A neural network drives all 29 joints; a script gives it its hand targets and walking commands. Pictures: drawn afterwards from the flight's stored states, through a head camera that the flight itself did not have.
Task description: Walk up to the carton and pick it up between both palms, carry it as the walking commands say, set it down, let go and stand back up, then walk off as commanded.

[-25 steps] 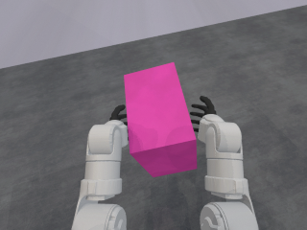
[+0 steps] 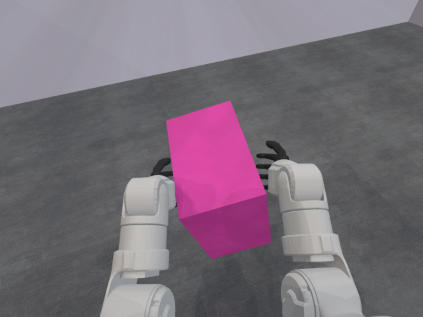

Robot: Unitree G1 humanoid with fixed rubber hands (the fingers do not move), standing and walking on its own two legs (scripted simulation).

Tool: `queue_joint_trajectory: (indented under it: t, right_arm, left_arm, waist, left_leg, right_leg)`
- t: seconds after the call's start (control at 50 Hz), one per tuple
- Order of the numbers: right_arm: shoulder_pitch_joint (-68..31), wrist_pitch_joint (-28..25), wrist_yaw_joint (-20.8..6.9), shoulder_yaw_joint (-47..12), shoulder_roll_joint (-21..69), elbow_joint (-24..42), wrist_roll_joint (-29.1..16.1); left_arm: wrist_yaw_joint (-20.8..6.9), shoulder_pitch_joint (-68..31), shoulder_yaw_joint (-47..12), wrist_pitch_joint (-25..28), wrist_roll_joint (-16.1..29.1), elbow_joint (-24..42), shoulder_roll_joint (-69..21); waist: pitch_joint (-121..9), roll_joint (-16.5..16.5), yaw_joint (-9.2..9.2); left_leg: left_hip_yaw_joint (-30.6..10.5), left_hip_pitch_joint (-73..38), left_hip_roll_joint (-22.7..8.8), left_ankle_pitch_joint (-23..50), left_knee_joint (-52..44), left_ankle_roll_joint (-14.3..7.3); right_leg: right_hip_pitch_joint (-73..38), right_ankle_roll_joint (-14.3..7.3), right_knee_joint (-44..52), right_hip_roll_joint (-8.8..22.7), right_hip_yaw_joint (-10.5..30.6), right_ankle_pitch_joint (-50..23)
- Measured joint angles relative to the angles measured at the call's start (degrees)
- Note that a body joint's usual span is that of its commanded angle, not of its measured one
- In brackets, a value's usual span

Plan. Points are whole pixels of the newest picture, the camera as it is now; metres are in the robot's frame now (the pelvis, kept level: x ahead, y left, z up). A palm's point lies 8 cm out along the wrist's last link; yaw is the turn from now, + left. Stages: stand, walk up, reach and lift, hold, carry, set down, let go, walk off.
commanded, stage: carry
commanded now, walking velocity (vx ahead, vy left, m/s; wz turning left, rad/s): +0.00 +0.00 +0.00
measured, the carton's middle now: (220, 183) +0.39 +0.00 +0.03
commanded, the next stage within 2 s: hold in 1.86 s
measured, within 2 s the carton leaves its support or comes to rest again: neither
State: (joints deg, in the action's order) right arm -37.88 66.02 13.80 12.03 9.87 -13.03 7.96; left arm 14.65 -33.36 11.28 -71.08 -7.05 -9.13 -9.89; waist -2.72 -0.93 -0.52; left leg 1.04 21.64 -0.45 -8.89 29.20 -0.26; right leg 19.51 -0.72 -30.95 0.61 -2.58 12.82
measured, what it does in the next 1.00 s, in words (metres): stands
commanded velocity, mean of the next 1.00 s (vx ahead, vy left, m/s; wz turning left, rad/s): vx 0.00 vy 0.00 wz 0.00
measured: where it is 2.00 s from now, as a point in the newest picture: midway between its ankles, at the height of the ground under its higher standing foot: outside the picture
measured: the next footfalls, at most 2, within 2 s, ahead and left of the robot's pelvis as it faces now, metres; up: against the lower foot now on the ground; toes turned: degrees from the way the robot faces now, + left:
none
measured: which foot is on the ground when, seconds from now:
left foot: down 0.00-1.00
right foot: down 0.00-1.00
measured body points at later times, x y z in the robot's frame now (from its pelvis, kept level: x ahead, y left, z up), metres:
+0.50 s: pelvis +0.00 +0.00 +0.00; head -0.02 +0.00 +0.45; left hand +0.32 +0.12 +0.09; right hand +0.33 -0.11 +0.10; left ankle +0.07 +0.12 -0.73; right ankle +0.04 -0.11 -0.73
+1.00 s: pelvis +0.00 +0.00 +0.00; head +0.00 +0.01 +0.45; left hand +0.32 +0.13 +0.07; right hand +0.34 -0.11 +0.09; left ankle +0.07 +0.12 -0.73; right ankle +0.04 -0.11 -0.73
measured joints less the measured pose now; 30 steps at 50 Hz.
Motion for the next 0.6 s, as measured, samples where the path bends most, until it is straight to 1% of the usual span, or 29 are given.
queue_joint_trajectory:
  t: [0.14, 0.3, 0.38, 0.5, 0.6]
  right_arm:
    - [2.5, -2.1, 0.2, 1.0, 2.1, 4.3, 0.0]
    - [6.3, -2.9, 0.1, 1.0, 3.9, 9.4, 0.3]
    - [6.9, -3.0, -0.1, 0.5, 3.8, 9.5, 0.6]
    - [7.0, -2.6, -0.5, 0.0, 3.1, 6.9, 1.2]
    - [6.8, -2.1, -0.7, -0.2, 2.3, 5.5, 0.9]
  left_arm:
    - [0.9, 2.9, -0.8, 1.5, 1.3, 4.5, -0.4]
    - [1.4, 6.5, -1.4, 2.6, 1.6, 8.7, -1.9]
    - [1.3, 6.9, -1.6, 2.8, 1.3, 8.4, -2.0]
    - [0.9, 6.1, -1.8, 2.5, 0.6, 5.3, -1.5]
    - [0.8, 5.3, -1.8, 1.8, 0.0, 3.7, -1.5]
  waist:
    - [2.3, 1.0, 0.47]
    - [1.5, 0.5, 0.89]
    - [0.1, 0.4, 0.70]
    - [-2.0, 0.4, 0.12]
    - [-2.6, 0.4, -0.34]
  left_leg:
    - [-0.1, 1.3, 0.4, -0.2, 1.3, -0.4]
    - [0.0, 2.3, 0.6, -1.1, 3.0, -0.8]
    - [0.2, 2.0, 0.6, -1.3, 3.2, -0.7]
    - [0.2, 1.4, 0.4, -0.9, 2.5, -0.4]
    - [0.2, 0.9, 0.3, -0.2, 1.3, -0.2]
  right_leg:
    - [1.3, 0.3, -1.4, 0.4, -0.1, 0.3]
    - [2.2, 0.5, -3.1, 0.7, 0.0, 1.2]
    - [2.1, 0.5, -3.5, 0.7, 0.1, 1.4]
    - [1.6, 0.3, -3.0, 0.5, 0.2, 1.2]
    - [1.2, 0.2, -2.0, 0.4, 0.2, 0.5]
